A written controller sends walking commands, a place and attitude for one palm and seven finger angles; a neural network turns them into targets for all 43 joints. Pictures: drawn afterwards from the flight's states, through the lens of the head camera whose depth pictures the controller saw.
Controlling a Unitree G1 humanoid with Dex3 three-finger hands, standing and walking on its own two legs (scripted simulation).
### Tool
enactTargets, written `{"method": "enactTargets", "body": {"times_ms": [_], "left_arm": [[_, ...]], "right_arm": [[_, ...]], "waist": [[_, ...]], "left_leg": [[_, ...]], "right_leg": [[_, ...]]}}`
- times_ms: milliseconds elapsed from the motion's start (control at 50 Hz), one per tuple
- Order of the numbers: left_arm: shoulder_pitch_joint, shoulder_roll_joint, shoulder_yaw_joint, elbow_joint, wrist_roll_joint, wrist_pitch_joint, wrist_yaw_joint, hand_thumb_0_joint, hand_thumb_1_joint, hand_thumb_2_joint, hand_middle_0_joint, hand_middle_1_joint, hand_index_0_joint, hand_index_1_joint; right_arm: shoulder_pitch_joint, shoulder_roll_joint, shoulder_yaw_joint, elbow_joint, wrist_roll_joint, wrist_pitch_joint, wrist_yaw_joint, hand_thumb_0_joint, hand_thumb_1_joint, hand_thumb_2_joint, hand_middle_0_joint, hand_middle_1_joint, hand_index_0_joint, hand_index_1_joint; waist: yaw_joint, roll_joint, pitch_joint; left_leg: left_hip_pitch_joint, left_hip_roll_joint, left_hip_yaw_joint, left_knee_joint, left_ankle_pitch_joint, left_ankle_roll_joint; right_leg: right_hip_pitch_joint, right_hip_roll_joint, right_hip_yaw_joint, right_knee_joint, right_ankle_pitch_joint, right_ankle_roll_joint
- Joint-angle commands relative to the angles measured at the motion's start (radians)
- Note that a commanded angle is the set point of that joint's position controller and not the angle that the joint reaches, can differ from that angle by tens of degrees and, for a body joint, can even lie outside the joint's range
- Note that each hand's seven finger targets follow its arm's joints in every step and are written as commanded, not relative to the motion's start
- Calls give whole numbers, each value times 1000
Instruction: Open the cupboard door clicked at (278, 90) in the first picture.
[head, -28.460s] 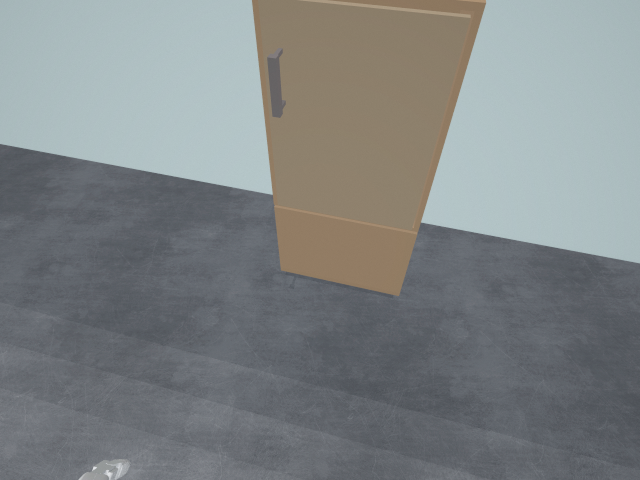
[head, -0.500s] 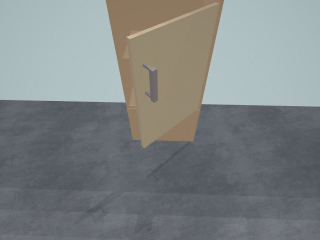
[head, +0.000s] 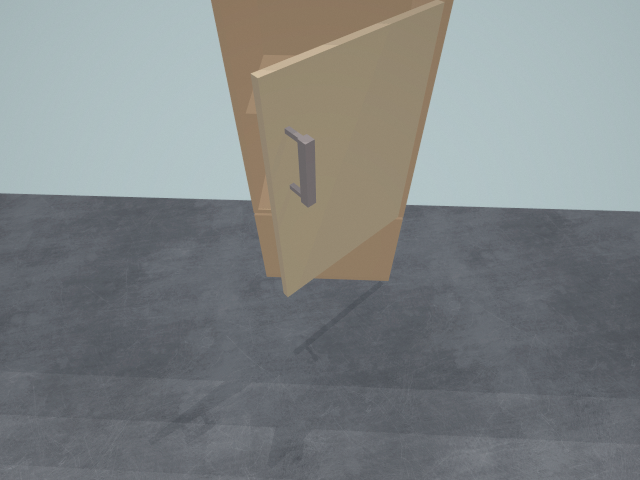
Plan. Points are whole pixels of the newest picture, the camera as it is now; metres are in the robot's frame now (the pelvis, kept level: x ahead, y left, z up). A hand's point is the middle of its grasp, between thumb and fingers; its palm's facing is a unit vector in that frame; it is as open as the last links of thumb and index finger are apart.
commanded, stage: look to check the result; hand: left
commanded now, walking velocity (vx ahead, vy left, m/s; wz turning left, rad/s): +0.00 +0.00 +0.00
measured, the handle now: (300, 167) +0.60 +0.07 +0.03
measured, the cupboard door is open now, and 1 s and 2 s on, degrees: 44 44 44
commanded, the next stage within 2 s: walk to a spot facing it in 0.16 s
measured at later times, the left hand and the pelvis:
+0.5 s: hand out of the picture +0.06 +0.20 -0.17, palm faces -0.05 -0.97 -0.25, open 7.4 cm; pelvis +0.01 +0.00 -0.01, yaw -5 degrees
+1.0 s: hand out of the picture +0.09 +0.14 -0.16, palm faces -0.25 -0.92 -0.29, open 7.4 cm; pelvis -0.01 -0.04 +0.00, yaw -19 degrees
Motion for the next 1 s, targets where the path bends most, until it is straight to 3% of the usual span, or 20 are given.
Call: {"method": "enactTargets", "body": {"times_ms": [0, 160, 260, 280, 340, 440, 540, 560, 580, 600, 620, 640, 660, 680, 700, 720, 740, 780, 840, 980], "left_arm": [[13, 163, 32, -37, -4, -21, 12, 0, 900, 900, -200, -300, -200, -300], [-7, 172, 30, -43, -3, -21, 11, 0, 900, 900, -200, -300, -200, -300], [-14, 182, 32, -46, -3, -23, 12, 0, 900, 900, -200, -300, -200, -300], [-18, 181, 33, -48, -3, -22, 11, 0, 900, 900, -200, -300, -200, -300], [8, 126, 34, -54, -1, 3, 14, 0, 900, 900, -200, -300, -200, -300], [7, 150, 68, -125, 10, 37, 2, 0, 900, 900, -200, -300, -200, -300], [-1, 123, 79, -194, 15, 51, -16, 0, 900, 900, -200, -300, -200, -300], [2, 111, 80, -203, 14, 55, -20, 0, 900, 900, -200, -300, -200, -300], [0, 101, 82, -215, 15, 60, -24, 0, 900, 900, -200, -300, -200, -300], [-7, 90, 85, -227, 15, 64, -27, 0, 900, 900, -200, -300, -200, -300], [0, 84, 86, -232, 14, 63, -29, 0, 900, 900, -200, -300, -200, -300], [22, 78, 88, -231, 13, 59, -32, 0, 900, 900, -200, -300, -200, -300], [77, 83, 92, -219, 13, 53, -34, 0, 900, 900, -200, -300, -200, -300], [141, 132, 105, -202, 20, 42, -29, 0, 900, 900, -200, -300, -200, -300], [165, 248, 127, -197, 29, 31, -11, 0, 900, 900, -200, -300, -200, -300], [193, 247, 127, -195, 10, 35, 2, 0, 900, 900, -200, -300, -200, -300], [141, 219, 126, -205, 13, 37, 9, 0, 900, 900, -200, -300, -200, -300], [81, 167, 113, -233, 8, 28, 15, 0, 900, 900, -200, -300, -200, -300], [87, 163, 109, -242, 10, 20, 19, 0, 900, 900, -200, -300, -200, -300], [123, 172, 116, -252, 14, 25, 9, 0, 900, 900, -200, -300, -200, -300]], "right_arm": [[27, -136, -25, -36, 3, -15, -6, 0, -900, -900, 200, 300, 200, 300], [4, -152, -24, -40, 2, -15, -5, 0, -900, -900, 200, 300, 200, 300], [-1, -161, -24, -41, 2, -18, -4, 0, -900, -900, 200, 300, 200, 300], [-1, -166, -25, -43, 2, -18, -6, 0, -900, -900, 200, 300, 200, 300], [49, -98, -21, -39, 0, -1, -16, 0, -900, -900, 200, 300, 200, 300], [66, -133, -57, -98, 0, 17, -30, 0, -900, -900, 200, 300, 200, 300], [58, -167, -81, -154, -4, 14, -34, 0, -900, -900, 200, 300, 200, 300], [51, -180, -86, -161, -6, 11, -34, 0, -900, -900, 200, 300, 200, 300], [47, -185, -89, -168, -8, 7, -34, 0, -900, -900, 200, 300, 200, 300], [43, -188, -90, -176, -12, 4, -33, 0, -900, -900, 200, 300, 200, 300], [29, -187, -90, -186, -12, 3, -33, 0, -900, -900, 200, 300, 200, 300], [9, -184, -91, -195, -14, 1, -34, 0, -900, -900, 200, 300, 200, 300], [-12, -186, -90, -202, -12, 3, -33, 0, -900, -900, 200, 300, 200, 300], [-35, -165, -91, -216, -2, 10, -32, 0, -900, -900, 200, 300, 200, 300], [-30, -86, -81, -252, 12, 13, -23, 0, -900, -900, 200, 300, 200, 300], [-46, -116, -85, -255, 10, 30, -25, 0, -900, -900, 200, 300, 200, 300], [-64, -103, -88, -244, 11, 30, -26, 0, -900, -900, 200, 300, 200, 300], [-69, -85, -82, -242, 9, 26, -18, 0, -900, -900, 200, 300, 200, 300], [-62, -67, -78, -242, 9, 33, -12, 0, -900, -900, 200, 300, 200, 300], [-128, -78, -80, -286, 13, 31, -17, 0, -900, -900, 200, 300, 200, 300]], "waist": [[-4, -18, -55], [-4, -13, -39], [-3, -15, -65], [-5, -14, -68], [-9, -9, -62], [-14, -31, -54], [-10, 75, -51], [-4, 126, -47], [0, 175, -43], [0, 200, -35], [9, 177, -46], [28, 141, -47], [58, 97, -55], [87, -65, -62], [81, -376, -68], [105, -293, -85], [70, -223, -56], [38, -111, -74], [28, -84, -131], [47, -134, -116]], "left_leg": [[4, 88, -76, -58, 147, 30], [8, 91, -76, -70, 144, 28], [24, 93, -78, -74, 171, 29], [35, 98, -71, -68, 175, 27], [39, 107, -23, -10, 185, 15], [9, 134, 22, 54, 85, 24], [-12, 237, -52, 2, -5, 79], [-26, 283, -84, -27, 4, 106], [-37, 339, -110, -55, 59, 143], [-51, 372, -117, -63, 111, 172], [-44, 380, -100, -35, 161, 178], [-70, 363, -61, 24, 228, 157], [-97, 315, 4, 121, 235, 112], [-175, 194, 90, 321, 82, 37], [-392, 20, 159, 584, -378, -35], [-387, 19, 8, 753, -429, -27], [-436, 32, -47, 829, -377, -24], [-447, 51, -61, 845, -257, -39], [-406, 39, -53, 778, -194, -48], [-407, 9, -66, 645, -195, -49]], "right_leg": [[36, -128, 115, -80, 151, -16], [34, -127, 118, -93, 147, -14], [56, -130, 115, -89, 181, -14], [48, -127, 125, -85, 197, -16], [8, -126, 142, -33, 282, -11], [-80, -101, 189, 55, 264, -24], [-194, -22, 172, 223, 106, -6], [-213, -3, 145, 308, 21, 2], [-229, 10, 107, 412, -155, 12], [-238, 3, 91, 483, -267, 18], [-230, -15, 100, 485, -296, 16], [-174, -25, 95, 410, -262, 14], [-93, -22, 85, 279, -146, 12], [-9, -75, 204, 79, 138, -13], [84, -329, 575, -56, 394, -111], [39, -348, 613, -76, 408, -154], [33, -304, 597, -40, 377, -184], [46, -243, 503, -6, 397, -186], [69, -197, 459, -4, 391, -153], [91, -162, 529, -26, 349, -140]]}}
